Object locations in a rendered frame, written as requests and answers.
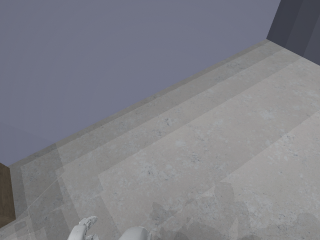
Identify robot left hand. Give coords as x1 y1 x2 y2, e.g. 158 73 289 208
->
67 216 99 240

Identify left robot thigh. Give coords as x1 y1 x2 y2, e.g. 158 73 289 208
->
118 227 152 240

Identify cupboard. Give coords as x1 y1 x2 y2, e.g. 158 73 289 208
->
0 163 16 228

